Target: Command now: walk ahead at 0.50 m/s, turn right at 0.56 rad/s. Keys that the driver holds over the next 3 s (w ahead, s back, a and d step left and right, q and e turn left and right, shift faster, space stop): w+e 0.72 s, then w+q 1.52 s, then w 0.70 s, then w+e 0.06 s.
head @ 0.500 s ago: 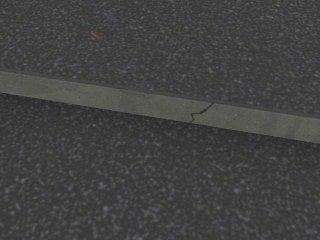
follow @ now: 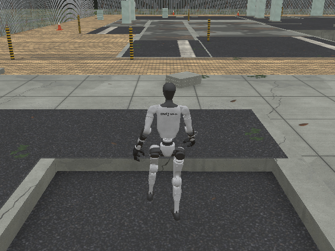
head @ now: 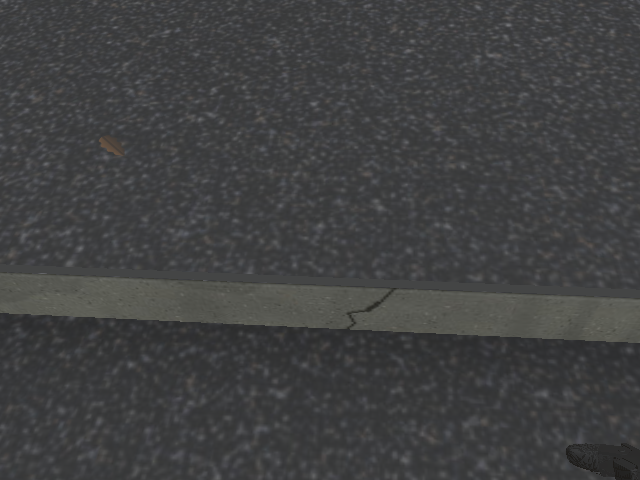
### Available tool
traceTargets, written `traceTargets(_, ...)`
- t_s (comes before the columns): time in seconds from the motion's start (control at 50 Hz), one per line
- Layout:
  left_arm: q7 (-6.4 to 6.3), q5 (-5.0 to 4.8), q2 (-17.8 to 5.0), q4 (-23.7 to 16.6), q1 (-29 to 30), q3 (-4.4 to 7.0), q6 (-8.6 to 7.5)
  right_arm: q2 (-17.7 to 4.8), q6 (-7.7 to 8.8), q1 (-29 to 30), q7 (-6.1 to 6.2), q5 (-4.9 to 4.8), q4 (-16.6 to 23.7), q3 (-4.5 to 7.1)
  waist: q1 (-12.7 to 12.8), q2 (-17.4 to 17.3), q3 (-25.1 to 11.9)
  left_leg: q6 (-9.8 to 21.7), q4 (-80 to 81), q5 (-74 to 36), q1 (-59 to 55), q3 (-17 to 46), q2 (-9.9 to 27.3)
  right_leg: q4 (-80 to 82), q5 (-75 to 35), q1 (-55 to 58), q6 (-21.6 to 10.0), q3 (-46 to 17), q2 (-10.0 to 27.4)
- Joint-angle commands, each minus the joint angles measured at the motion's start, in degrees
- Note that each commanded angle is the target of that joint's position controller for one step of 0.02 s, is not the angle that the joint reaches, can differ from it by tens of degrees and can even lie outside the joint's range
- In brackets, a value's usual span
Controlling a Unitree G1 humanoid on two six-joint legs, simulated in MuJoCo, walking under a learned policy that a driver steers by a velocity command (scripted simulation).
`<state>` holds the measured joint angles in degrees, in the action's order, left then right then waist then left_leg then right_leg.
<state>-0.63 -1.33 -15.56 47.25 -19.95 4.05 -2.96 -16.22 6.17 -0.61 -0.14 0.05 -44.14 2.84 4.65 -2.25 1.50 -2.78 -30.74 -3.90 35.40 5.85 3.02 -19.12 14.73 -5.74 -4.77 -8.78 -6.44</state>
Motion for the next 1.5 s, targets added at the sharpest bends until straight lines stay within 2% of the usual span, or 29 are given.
traceTargets(0.02, -0.70, -0.25, -9.1, -2.4, -1.7, 2.32, -0.01, -5.5, 1.46, 5.5, -0.68, -0.48, 5.3, 1.19, -0.7, 7.2, -0.6, 0.7, 4.0, 0.5, -6.8, -0.7, -2.5, 1.6, -9.7, -2.1, -6.6, -12.2, 14.0)
traceTargets(0.04, 0.19, 3.76, -11.7, -2.6, -2.0, 2.97, 0.04, -4.5, -0.68, 1.7, -1.25, 3.18, 4.5, 0.19, -1.3, 10.1, -1.6, 0.8, 0.9, 4.1, -10.0, -4.9, -2.9, -0.4, -17.4, -2.0, -5.3, -11.5, 12.6)
traceTargets(0.1, 0.90, 2.89, -9.3, -3.3, -1.2, 2.74, -0.59, -9.0, -0.15, -11.4, 0.00, 3.71, 2.6, 1.42, -8.0, 4.4, -6.6, 4.4, 6.1, 14.7, -28.6, -0.9, 0.0, -18.3, -23.0, -5.7, -1.9, -10.8, 8.1)
traceTargets(0.12, 1.00, 2.41, -5.3, -5.1, -1.8, 1.50, -1.10, -13.7, 0.15, -21.3, 0.95, 4.21, 2.4, 2.29, -11.5, -4.0, -16.0, 6.9, 7.1, 23.7, -41.3, 12.9, 14.0, -34.7, -9.2, -11.2, -0.9, -4.3, 4.4)
traceTargets(0.14, 1.18, 1.06, -3.4, -7.1, -8.7, 1.20, -0.81, -19.4, -1.12, -19.5, 1.17, 3.83, 1.5, 3.94, -6.0, -21.5, -19.6, 13.7, 15.9, 29.1, -51.1, 39.3, 23.5, -46.4, 18.9, -28.6, 0.7, 2.2, -2.7)
traceTargets(0.18, 1.34, 3.06, -9.4, -3.7, -1.4, 1.96, 0.75, -7.7, -1.94, -13.0, 0.59, 2.28, 3.5, 1.47, -6.7, -1.2, -6.5, 11.2, 16.5, 33.5, -38.2, 25.2, 17.7, -49.0, 8.8, -31.6, 0.3, 1.5, 5.0)
traceTargets(0.22, 2.58, 3.63, -7.5, -4.4, 2.1, 1.65, 1.29, -5.4, -1.81, -12.7, 0.59, 2.25, 2.1, 0.62, -5.8, -3.0, -2.2, 9.7, 18.1, 16.9, -32.1, 11.7, 12.9, -44.9, 4.6, -28.9, 1.6, 2.9, 7.8)
traceTargets(0.52, 5.63, 3.79, -3.2, -10.5, 21.1, -1.50, 2.17, -7.7, -0.70, -21.2, 0.41, 1.21, -5.2, 1.70, -7.2, -3.2, 2.8, 8.4, 19.0, -11.5, -35.9, -14.8, 11.4, -17.4, -9.2, -26.1, 0.5, 13.9, 8.4)
traceTargets(0.6, 4.10, 4.74, -6.0, -6.9, 8.2, 0.01, 1.28, -10.1, -2.58, -21.5, 1.17, 0.95, -5.7, 1.83, -0.8, -2.8, -6.1, 6.8, -7.1, -35.3, -36.9, -19.0, 11.2, -10.6, -2.9, -7.6, -5.3, 16.7, 0.9)
traceTargets(0.62, 3.15, 5.31, -9.7, -4.0, -1.7, 1.57, 1.04, -9.3, -2.72, -21.3, 1.15, 1.31, -4.2, 1.43, 3.3, 1.6, -12.3, 5.1, -22.7, -20.2, -26.4, -19.3, 9.9, -8.7, -0.5, 7.1, -8.0, 8.6, 5.9)
traceTargets(0.64, 2.11, 4.43, -17.2, -4.8, -0.9, 3.35, 1.46, -2.2, -2.34, -24.5, -0.04, 1.32, 0.0, -0.13, -1.1, 18.1, -17.6, 1.6, -42.8, 31.9, -0.9, -19.1, 0.2, -6.9, -2.5, 25.2, -15.6, -19.9, 24.1)
traceTargets(0.66, 1.64, 2.60, -17.1, -5.8, -3.7, 3.57, 2.26, -7.8, -2.13, -18.5, -0.08, 1.83, 0.8, 1.08, 2.7, 10.4, -20.5, 1.6, -49.5, 35.8, 5.3, -6.9, -2.8, 0.2, -4.0, 25.7, -17.8, -32.8, 26.4)
traceTargets(0.72, 0.78, 1.94, -10.3, -4.9, 4.9, 1.78, 1.84, -6.0, -1.70, -14.5, 0.00, 1.45, 0.9, 0.41, -3.4, 2.6, -2.7, 2.1, -38.0, 22.7, 1.8, -4.6, 3.9, 3.2, -21.4, 5.5, -11.9, -12.3, 18.7)
traceTargets(0.8, 1.10, 1.65, -6.2, -2.8, 5.3, -0.14, -0.71, -3.5, -4.52, -20.0, -0.89, 2.59, -2.0, -0.23, -7.0, 3.9, -4.6, 1.2, -31.7, 20.4, -6.8, -6.6, 3.9, 5.9, -35.6, -0.9, -9.8, -1.8, 15.3)
traceTargets(0.92, 0.88, 2.80, -6.6, 0.8, 0.0, -0.53, -1.64, -2.2, -5.17, -12.3, -0.93, 1.56, -1.1, -0.61, -3.4, 7.1, -1.9, 2.1, -29.3, 13.0, 0.9, -7.5, 3.2, 9.7, -29.1, 4.2, -6.4, 3.3, 15.6)
traceTargets(1.04, -0.68, 3.97, -5.9, 5.7, -9.5, -0.85, -1.79, -1.2, -5.89, -3.8, 1.87, 1.55, 3.1, 0.36, -2.0, 1.0, 6.0, 6.5, -71.5, 33.5, 40.9, 0.1, -1.3, 8.5, -23.5, 24.2, -11.1, 0.4, 24.4)
traceTargets(1.1, -0.86, 5.22, -3.0, 9.3, -14.8, -2.22, -2.55, 3.6, -6.17, 2.9, 1.75, 1.68, 6.3, -1.29, -0.3, 4.9, 7.9, 8.4, -89.6, 42.2, 53.6, -4.9, -4.1, 5.8, -24.5, 26.5, -9.1, 2.3, 23.6)
traceTargets(1.18, -0.94, 3.69, -1.5, 13.5, -17.4, -3.75, -3.33, 8.3, -5.24, 18.4, 1.50, 1.18, 16.3, -5.38, -1.3, 3.2, 13.2, 11.4, -85.7, 52.3, 63.2, -6.4, -1.7, 10.2, -23.6, 20.4, -3.1, 8.9, 23.1)
traceTargets(1.22, -2.28, 1.93, -0.8, 14.9, -16.1, -4.56, -1.89, 10.2, -5.44, 20.3, -0.23, 1.25, 20.1, -7.61, -3.5, 1.7, 10.5, 11.8, -67.6, 45.7, 41.1, -15.4, -0.7, 20.9, -38.0, 6.9, -2.2, 15.3, 20.0)
traceTargets(1.24, -1.94, 0.58, -2.5, 11.5, -10.2, -4.70, -1.36, 8.3, -6.30, 10.1, -1.11, 0.86, 17.1, -7.66, -7.7, -1.6, 4.3, 11.7, -53.8, 34.0, 14.0, -22.9, -4.4, 19.1, -62.6, -5.1, -2.6, 21.3, 16.4)
traceTargets(1.26, -2.01, -1.55, -6.7, 9.0, -9.8, -4.03, -2.11, 7.2, -6.70, 3.6, -1.60, 0.77, 13.8, -7.10, -9.4, 2.5, -5.6, 11.9, -51.6, 29.1, -8.3, -25.6, -8.7, 10.6, -95.8, -10.6, -4.9, 18.6, 19.5)
traceTargets(1.3, -0.79, -2.17, -18.8, 5.7, -5.7, 0.08, -3.09, -0.8, -8.35, -21.2, -1.26, 1.99, 6.7, -2.65, -22.3, 14.6, -24.9, 15.1, -40.4, 30.2, -29.8, -12.9, -13.7, -21.9, -122.2, -2.6, -2.7, 16.5, 21.5)
traceTargets(1.32, 0.91, -2.27, -16.3, 1.2, -3.2, 0.10, -3.99, -9.4, -8.13, -25.3, -0.99, 1.62, 3.7, 0.57, -23.2, 4.3, -25.6, 24.4, -24.3, 31.7, -37.4, 16.4, -2.8, -52.9, -82.3, -18.0, 1.1, 16.1, 10.6)
traceTargets(1.34, 3.24, 0.29, -13.0, 0.4, -0.9, 0.40, -5.13, -14.4, -8.92, -22.5, 0.37, 0.95, 2.5, 2.26, -17.4, -9.1, -31.2, 29.1, -0.7, 8.3, -39.8, 50.7, 7.7, -80.2, -8.2, -25.0, 4.0, 10.1, -3.4)
traceTargets(1.36, 4.25, 2.21, -8.0, -2.7, -2.0, -0.69, -5.56, -13.2, -8.49, -18.5, 0.84, -0.51, 2.6, 3.16, -13.0, -2.3, -32.0, 26.1, 1.5, 15.6, -38.7, 54.6, 7.9, -86.9, -9.1, -28.9, 2.2, 0.8, 0.9)
traceTargets(1.42, 1.75, 4.05, 3.7, -8.3, 6.5, -3.94, -2.16, -0.9, -6.27, -13.9, 2.08, 1.80, -4.6, 0.61, -4.5, 10.0, -0.5, 19.5, -0.5, 20.2, -8.1, 36.4, 3.0, -83.2, -3.4, -40.0, 1.0, 1.8, 6.4)
traceTargets(1.44, 4.12, 6.01, 2.1, -9.8, 7.3, -5.17, -1.00, 3.4, -3.56, -15.8, -1.92, 5.53, -7.0, -2.89, -6.6, 8.1, -3.3, 20.1, -0.4, 23.5, -9.3, 31.0, 1.6, -94.4, -4.2, -48.4, -2.1, -8.1, 3.4)
traceTargets(1.48, 4.29, 7.12, 3.2, -8.8, 6.7, -6.10, -0.49, 5.2, -0.51, -18.1, -3.21, 5.27, -12.7, -3.30, -1.2, 3.3, -1.6, 17.0, 0.8, 20.9, -9.9, 24.5, -1.7, -97.2, -7.2, -61.0, -5.9, -8.7, 4.0)
traceTargets(1.5, 3.83, 7.24, 2.1, -10.5, 6.6, -6.47, -0.34, 3.0, -0.11, -17.3, -4.44, 7.23, -13.3, -3.02, 1.5, 5.0, -3.6, 16.4, 2.3, 19.4, -7.0, 21.2, -2.9, -92.3, -10.6, -60.3, -6.0, -6.7, 3.9)
